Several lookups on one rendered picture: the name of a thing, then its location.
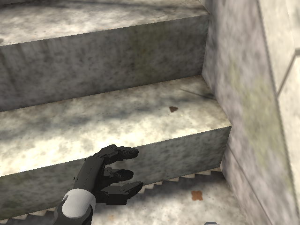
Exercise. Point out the left robot forearm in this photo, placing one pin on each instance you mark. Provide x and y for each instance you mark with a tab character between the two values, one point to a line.
77	208

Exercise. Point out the robot left hand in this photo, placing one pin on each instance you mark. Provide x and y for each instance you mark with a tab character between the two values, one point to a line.
95	178

